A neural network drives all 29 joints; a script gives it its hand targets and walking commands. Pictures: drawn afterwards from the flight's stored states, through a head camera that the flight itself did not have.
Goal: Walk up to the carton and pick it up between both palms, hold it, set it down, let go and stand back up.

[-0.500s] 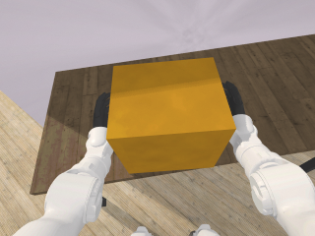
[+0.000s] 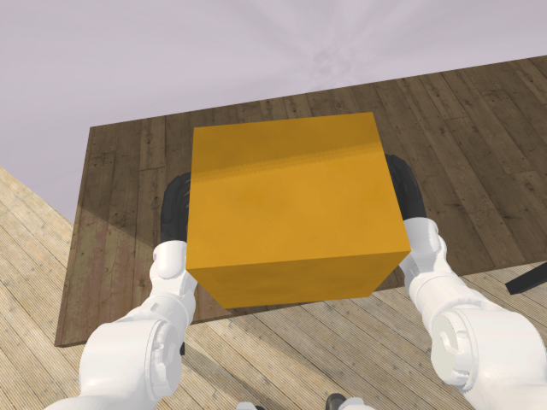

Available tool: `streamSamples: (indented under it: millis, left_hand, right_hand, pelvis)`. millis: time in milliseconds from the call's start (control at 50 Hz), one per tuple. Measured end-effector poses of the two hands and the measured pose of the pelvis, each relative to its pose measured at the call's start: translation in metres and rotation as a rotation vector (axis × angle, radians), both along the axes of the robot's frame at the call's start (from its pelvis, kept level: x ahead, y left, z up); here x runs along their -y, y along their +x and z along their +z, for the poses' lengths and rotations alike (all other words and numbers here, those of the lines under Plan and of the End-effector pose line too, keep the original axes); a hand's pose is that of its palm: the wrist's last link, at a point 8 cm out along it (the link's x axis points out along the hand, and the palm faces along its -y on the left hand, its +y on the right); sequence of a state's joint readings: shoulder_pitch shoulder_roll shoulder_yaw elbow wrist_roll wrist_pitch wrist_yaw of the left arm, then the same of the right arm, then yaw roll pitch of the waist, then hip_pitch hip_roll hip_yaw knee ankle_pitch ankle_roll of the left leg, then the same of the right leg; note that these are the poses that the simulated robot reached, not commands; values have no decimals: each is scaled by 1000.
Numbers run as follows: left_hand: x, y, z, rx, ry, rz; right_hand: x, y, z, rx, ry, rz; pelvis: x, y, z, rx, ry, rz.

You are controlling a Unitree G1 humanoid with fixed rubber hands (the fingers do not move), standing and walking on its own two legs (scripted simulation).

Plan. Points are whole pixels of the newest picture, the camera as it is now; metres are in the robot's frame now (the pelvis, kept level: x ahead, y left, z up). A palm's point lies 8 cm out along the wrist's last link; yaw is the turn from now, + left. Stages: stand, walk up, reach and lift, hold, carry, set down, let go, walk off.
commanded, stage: reach and lift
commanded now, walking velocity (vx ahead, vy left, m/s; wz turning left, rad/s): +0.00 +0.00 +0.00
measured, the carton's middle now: (290, 221) +0.42 +0.00 -0.04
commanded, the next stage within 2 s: none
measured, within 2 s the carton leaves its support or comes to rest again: leaves its support in 0.76 s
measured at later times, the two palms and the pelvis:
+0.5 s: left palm (164, 243) +0.37 +0.19 +0.00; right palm (402, 216) +0.39 -0.16 +0.01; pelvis +0.00 +0.00 +0.01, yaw -1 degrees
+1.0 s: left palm (153, 220) +0.37 +0.19 +0.06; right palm (419, 194) +0.39 -0.17 +0.07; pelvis +0.00 +0.00 +0.02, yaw +2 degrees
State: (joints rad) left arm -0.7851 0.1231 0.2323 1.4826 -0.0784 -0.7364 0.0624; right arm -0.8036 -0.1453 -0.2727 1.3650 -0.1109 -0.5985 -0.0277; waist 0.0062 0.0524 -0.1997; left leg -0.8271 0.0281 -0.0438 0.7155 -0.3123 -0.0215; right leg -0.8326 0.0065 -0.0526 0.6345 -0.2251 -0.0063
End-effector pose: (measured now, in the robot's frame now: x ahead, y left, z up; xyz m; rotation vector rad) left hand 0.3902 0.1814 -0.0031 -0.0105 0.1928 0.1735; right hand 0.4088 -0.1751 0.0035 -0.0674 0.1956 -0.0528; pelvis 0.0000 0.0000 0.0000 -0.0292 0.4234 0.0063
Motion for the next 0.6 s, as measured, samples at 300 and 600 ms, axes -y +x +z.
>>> streamSamples:
  millis: [300,600]
  left_hand:
    - [-2,-11,4,54,-12,5]
    - [-16,-32,1,10,10,30]
  right_hand:
    - [-2,-11,7,63,-57,6]
    - [-17,-22,1,24,-36,27]
  pelvis:
    - [-3,6,13,-7,-1,-14]
    - [-2,-6,14,-19,4,-19]
